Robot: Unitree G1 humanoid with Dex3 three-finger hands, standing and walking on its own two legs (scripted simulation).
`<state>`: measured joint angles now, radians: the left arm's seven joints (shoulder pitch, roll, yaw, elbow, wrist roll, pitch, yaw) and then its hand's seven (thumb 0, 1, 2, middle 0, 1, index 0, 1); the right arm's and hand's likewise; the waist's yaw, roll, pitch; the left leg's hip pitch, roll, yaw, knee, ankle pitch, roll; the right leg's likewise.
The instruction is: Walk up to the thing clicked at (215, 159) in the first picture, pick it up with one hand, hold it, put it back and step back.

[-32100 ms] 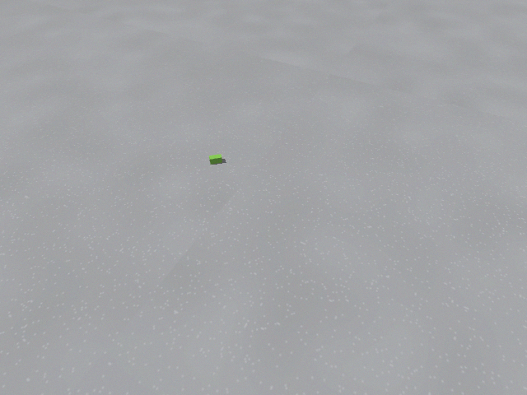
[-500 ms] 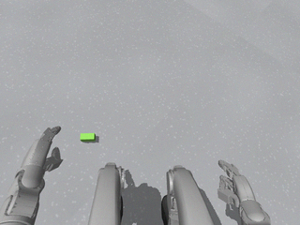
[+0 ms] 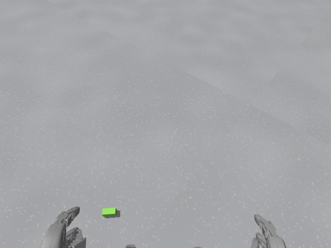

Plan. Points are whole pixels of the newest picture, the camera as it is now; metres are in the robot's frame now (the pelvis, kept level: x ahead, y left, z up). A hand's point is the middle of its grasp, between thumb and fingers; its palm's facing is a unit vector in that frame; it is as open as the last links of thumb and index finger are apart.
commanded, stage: home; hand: left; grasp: from above
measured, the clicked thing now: (109, 212) +0.44 +0.26 -0.68
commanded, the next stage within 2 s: none
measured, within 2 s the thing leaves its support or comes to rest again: neither
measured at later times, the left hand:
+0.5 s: hand out of the picture +0.17 +0.18 -0.03, palm faces +0.07 -0.98 -0.19, open 7.4 cm
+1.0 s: hand out of the picture +0.17 +0.18 -0.03, palm faces +0.05 -0.98 -0.19, open 7.4 cm
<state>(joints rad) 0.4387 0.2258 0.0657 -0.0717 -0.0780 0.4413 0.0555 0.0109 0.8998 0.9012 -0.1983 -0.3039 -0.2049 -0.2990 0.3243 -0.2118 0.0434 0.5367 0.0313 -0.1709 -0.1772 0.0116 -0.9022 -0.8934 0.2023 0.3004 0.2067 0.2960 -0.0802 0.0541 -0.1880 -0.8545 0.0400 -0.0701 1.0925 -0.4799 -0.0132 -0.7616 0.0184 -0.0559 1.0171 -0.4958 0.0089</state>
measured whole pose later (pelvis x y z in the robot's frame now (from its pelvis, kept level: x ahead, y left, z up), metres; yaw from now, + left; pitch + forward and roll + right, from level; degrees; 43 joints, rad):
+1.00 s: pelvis +0.01 +0.00 +0.02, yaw +1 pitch +9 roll -3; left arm 0.50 0.22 0.03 -0.12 -0.06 0.45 0.01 0.01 0.90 0.90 -0.20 -0.30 -0.20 -0.30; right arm 0.30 -0.22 0.03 0.55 0.00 -0.24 -0.19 0.01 -0.90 -0.89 0.20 0.30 0.21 0.30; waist -0.04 0.05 -0.16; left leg -0.70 0.03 -0.06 1.00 -0.46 -0.01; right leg -0.62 0.01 -0.05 0.94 -0.48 0.01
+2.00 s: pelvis +0.01 -0.01 +0.01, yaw +1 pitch +10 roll -3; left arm 0.51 0.24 0.03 -0.15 -0.06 0.44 0.02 0.01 0.90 0.90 -0.20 -0.30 -0.20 -0.30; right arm 0.30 -0.22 0.03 0.53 0.01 -0.24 -0.18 0.01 -0.90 -0.89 0.20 0.30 0.21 0.30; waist -0.04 0.05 -0.16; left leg -0.72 0.03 -0.06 1.01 -0.47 -0.02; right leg -0.64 0.01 -0.05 0.95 -0.49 0.01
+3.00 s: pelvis +0.00 +0.00 +0.08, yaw +0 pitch -5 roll +0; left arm 0.20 0.28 0.04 1.10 0.03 0.00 0.03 0.01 0.90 0.90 -0.20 -0.30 -0.21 -0.30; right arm 0.16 -0.28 -0.03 1.10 -0.03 0.00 -0.02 0.01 -0.90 -0.89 0.20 0.30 0.21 0.30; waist 0.02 0.02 0.06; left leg -0.15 0.00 0.00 0.40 -0.18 0.00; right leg -0.11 -0.03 0.00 0.40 -0.22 0.03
